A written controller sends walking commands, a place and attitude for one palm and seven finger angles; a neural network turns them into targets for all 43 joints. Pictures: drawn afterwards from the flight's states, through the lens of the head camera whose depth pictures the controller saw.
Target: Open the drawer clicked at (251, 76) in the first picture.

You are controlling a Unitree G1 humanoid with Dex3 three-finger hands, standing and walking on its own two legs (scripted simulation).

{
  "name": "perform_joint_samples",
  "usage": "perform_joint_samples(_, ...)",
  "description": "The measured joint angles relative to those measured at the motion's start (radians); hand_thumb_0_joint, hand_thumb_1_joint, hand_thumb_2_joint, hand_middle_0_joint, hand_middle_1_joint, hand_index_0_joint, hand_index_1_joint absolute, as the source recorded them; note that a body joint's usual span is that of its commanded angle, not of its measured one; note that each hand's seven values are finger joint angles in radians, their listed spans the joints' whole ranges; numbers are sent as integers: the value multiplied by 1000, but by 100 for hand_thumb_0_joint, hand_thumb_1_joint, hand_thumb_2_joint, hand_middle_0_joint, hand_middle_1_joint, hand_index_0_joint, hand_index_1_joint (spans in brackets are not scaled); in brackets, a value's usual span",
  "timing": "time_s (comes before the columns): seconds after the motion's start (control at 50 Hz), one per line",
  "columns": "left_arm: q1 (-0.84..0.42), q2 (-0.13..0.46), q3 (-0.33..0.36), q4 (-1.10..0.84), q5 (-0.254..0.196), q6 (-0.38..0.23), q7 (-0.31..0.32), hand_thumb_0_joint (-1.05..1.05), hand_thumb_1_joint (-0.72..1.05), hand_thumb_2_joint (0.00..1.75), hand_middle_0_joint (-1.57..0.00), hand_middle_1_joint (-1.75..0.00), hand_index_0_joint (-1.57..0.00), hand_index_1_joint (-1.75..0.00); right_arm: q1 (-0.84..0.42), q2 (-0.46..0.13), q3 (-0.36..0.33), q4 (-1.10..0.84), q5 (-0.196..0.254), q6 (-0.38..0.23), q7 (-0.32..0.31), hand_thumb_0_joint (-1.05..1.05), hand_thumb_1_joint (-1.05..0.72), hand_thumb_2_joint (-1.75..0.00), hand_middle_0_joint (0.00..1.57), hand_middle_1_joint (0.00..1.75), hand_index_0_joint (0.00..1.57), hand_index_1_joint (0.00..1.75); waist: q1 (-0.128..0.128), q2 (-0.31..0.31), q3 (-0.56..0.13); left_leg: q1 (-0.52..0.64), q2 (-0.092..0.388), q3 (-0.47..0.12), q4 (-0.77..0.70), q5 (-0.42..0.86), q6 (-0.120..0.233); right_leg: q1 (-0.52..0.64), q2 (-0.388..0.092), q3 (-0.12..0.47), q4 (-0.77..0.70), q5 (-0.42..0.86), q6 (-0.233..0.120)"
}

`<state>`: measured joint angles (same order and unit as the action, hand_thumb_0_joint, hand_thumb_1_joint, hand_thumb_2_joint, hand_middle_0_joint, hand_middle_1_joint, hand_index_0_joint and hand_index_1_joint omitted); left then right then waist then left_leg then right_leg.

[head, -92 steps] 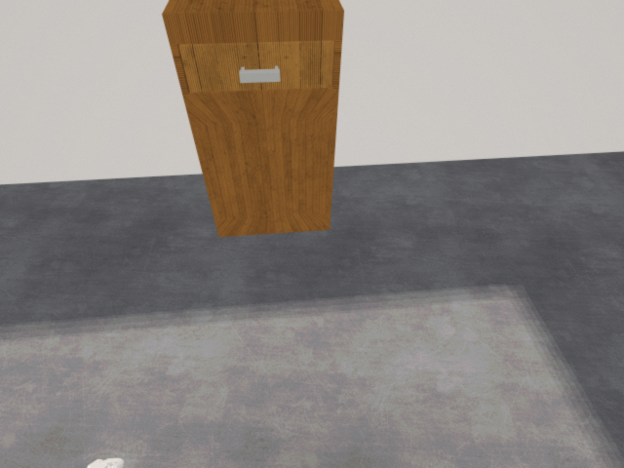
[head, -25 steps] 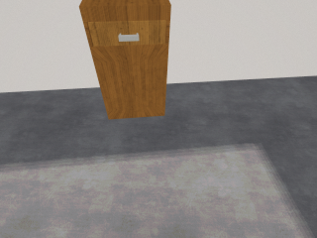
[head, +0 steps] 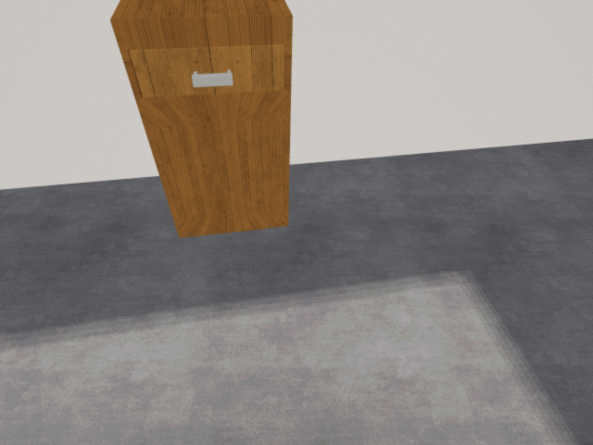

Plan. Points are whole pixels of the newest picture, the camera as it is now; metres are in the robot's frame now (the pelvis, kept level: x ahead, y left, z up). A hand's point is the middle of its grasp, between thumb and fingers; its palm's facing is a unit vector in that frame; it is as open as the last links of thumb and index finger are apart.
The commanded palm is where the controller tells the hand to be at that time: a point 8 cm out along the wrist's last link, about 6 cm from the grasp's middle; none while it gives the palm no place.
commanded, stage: walk to a spot facing it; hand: left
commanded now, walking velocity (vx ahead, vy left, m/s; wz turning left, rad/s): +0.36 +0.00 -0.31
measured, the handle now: (212, 76) +1.09 +0.34 -0.02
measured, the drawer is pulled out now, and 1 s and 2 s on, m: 0.00 0.00 0.00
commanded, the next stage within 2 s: turn to face it in 0.62 s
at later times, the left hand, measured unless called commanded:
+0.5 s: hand out of the picture +0.12 +0.16 -0.17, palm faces -0.02 -0.99 -0.12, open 7.4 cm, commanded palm none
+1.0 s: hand (238, 271) +0.48 +0.16 -0.15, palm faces -0.20 -0.96 -0.19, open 7.4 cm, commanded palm none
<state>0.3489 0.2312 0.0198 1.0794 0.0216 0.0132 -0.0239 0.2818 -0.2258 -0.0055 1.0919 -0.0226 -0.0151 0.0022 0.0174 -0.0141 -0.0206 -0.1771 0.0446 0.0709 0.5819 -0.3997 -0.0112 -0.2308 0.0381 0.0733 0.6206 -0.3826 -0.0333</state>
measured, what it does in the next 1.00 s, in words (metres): walks ahead: left foot, then right foot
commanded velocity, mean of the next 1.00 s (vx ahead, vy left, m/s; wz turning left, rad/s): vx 0.19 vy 0.00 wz -0.04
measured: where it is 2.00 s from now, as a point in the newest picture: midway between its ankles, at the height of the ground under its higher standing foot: (294, 423)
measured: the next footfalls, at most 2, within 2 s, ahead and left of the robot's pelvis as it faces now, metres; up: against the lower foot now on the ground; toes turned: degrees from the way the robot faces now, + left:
left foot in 0.54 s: +0.40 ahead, +0.09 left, +0.00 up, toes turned +1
right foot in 1.00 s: +0.37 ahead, -0.13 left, +0.00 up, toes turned -18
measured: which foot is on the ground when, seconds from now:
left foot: down 0.00-0.14, up 0.16-0.52, down 0.54-1.00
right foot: down 0.00-0.54, up 0.56-0.98, down 1.00-1.00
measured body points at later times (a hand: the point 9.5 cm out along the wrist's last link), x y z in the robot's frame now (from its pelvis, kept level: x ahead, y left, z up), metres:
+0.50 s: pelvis +0.20 +0.00 +0.00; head +0.22 +0.02 +0.45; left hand +0.12 +0.21 -0.16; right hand +0.29 -0.24 -0.13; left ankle +0.35 +0.09 -0.71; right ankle +0.04 -0.10 -0.73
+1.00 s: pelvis +0.34 +0.01 +0.00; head +0.35 +0.01 +0.45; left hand +0.49 +0.21 -0.14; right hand +0.25 -0.19 -0.15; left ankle +0.36 +0.09 -0.73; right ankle +0.34 -0.12 -0.73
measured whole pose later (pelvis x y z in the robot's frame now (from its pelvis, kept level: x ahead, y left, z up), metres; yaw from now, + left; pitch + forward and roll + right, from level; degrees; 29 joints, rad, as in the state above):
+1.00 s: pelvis +0.34 +0.01 +0.00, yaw -11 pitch +0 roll +0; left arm 0.14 0.16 0.04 0.98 0.02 0.00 0.02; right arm 0.36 -0.14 -0.04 1.11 -0.02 -0.01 -0.01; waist -0.05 -0.01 0.02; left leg -0.25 0.03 0.21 0.54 -0.29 0.06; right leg -0.29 -0.08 -0.09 0.55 -0.24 0.03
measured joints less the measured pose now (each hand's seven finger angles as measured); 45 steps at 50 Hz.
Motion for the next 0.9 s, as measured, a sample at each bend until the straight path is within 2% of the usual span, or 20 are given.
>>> perform_joint_samples(0.08,27,-39,7,14,1,0,-4,1,91,90,-20,-30,-20,-30,61,33,-13,10,-1,-25,-8,0,-91,-90,20,30,20,30,-11,0,25,61,14,50,-13,-45,-12,-82,-31,-89,157,-89,0)
perform_joint_samples(0.12,16,-55,12,7,2,-13,-9,1,91,90,-20,-30,-20,-30,93,39,-14,23,-3,-28,-11,0,-91,-90,20,30,20,30,-20,21,45,82,36,55,1,-72,-24,-82,-37,-140,81,-46,-4)
perform_joint_samples(0.14,9,-58,14,-1,4,-29,-10,1,91,90,-21,-30,-20,-30,109,44,-14,33,1,-25,-11,0,-91,-90,20,30,20,30,-23,28,53,62,50,54,64,-91,-20,-71,-36,-158,57,23,-11)
perform_joint_samples(0.18,0,-62,19,-13,-2,-64,2,1,91,90,-21,-30,-20,-30,125,55,-13,65,7,-8,-6,1,-91,-90,20,30,20,30,-14,34,59,-32,59,25,307,-111,-2,-47,-28,-178,71,2,-23)
perform_joint_samples(0.22,9,-70,20,-21,-3,-83,18,1,91,90,-21,-30,-20,-30,114,62,-16,84,5,8,-3,1,-91,-90,20,30,20,30,3,29,54,-136,53,10,510,-78,5,3,-19,-175,25,-24,-29)
perform_joint_samples(0.28,41,-87,13,-9,3,-92,34,0,91,90,-20,-30,-20,-30,59,63,-28,64,-1,11,1,1,-91,-90,20,30,20,30,9,21,46,-272,61,21,592,6,-4,84,-10,-152,-90,6,-20)
perform_joint_samples(0.34,75,-106,5,20,6,-90,38,0,91,90,-20,-30,-20,-30,-15,64,-39,11,1,6,9,1,-91,-90,20,30,20,30,-2,15,40,-375,76,30,517,91,-16,156,-8,-128,-190,29,-17)
perform_joint_samples(0.4,97,-121,-1,47,7,-87,40,0,91,90,-21,-30,-20,-30,-90,58,-49,-37,4,-2,15,1,-93,-90,20,30,20,30,-4,16,46,-427,85,33,378,174,-14,222,-5,-108,-259,32,-3)
perform_joint_samples(0.46,106,-121,2,63,6,-83,41,0,90,90,-21,-30,-20,-30,-149,57,-47,-74,9,-14,23,1,-93,-90,20,30,20,30,9,13,63,-414,77,41,213,219,1,286,-6,-94,-292,7,16)
perform_joint_samples(0.5,112,-114,8,69,6,-80,41,0,90,90,-21,-30,-20,-30,-177,60,-43,-93,8,-26,22,1,-93,-90,20,30,20,30,19,1,73,-368,55,53,118,229,16,313,-17,-83,-265,-38,31)
perform_joint_samples(0.54,129,-110,16,73,0,-73,40,0,90,90,-21,-30,-20,-30,-188,57,-36,-113,-1,-49,16,1,-92,-90,20,30,20,30,20,5,72,-295,45,57,34,274,42,278,-20,-75,-106,-112,32)
perform_joint_samples(0.58,105,-92,26,71,-7,-53,36,0,90,90,-21,-30,-20,-30,-193,69,-33,-121,-5,-62,5,0,-92,-90,20,30,20,30,21,-13,84,-295,46,82,115,229,74,142,-25,-62,254,-151,8)
perform_joint_samples(0.62,68,-72,36,55,-4,-39,32,1,91,90,-21,-30,-20,-30,-180,81,-27,-118,-2,-59,-1,0,-92,-90,20,30,20,30,28,-25,85,-257,49,113,120,171,84,-6,-32,-71,537,-108,-6)
perform_joint_samples(0.64,45,-62,41,42,0,-33,28,1,91,90,-21,-30,-20,-30,-167,87,-25,-113,-2,-57,-5,0,-92,-90,20,30,20,30,29,-27,85,-232,48,125,99,165,84,-71,-43,-87,613,-71,-7)
perform_joint_samples(0.68,-2,-46,52,6,7,-24,20,1,91,90,-20,-30,-20,-30,-137,98,-24,-98,-2,-55,-13,0,-91,-90,20,30,20,30,30,-27,82,-184,44,146,40,176,81,-181,-67,-116,666,-3,2)
perform_joint_samples(0.72,-36,-39,62,-37,10,-16,16,1,91,90,-20,-30,-20,-30,-114,91,-48,-94,10,-59,-33,-1,-95,-90,20,30,21,30,28,-26,73,-144,38,174,-15,184,86,-269,-90,-129,651,43,18)
perform_joint_samples(0.78,-83,-34,72,-81,12,-3,16,0,91,90,-20,-30,-20,-30,-83,65,-50,-82,3,-51,-33,-2,-96,-90,20,30,21,30,10,-17,61,-99,31,201,-72,186,92,-336,-116,-147,551,92,42)
perform_joint_samples(0.84,-131,-34,64,-98,12,-1,25,0,91,90,-20,-30,-20,-30,-44,52,-45,-61,0,-42,-29,-2,-95,-90,20,30,20,30,-17,-9,55,-67,18,204,-110,185,93,-315,-135,-151,365,129,57)
perform_joint_samples(0.9,-174,-40,46,-97,10,-4,34,0,91,90,-20,-30,-19,-30,4,58,-39,-31,-1,-29,-24,-1,-94,-90,20,30,20,30,-46,-2,52,-53,4,183,-114,171,89,-231,-136,-147,175,129,66)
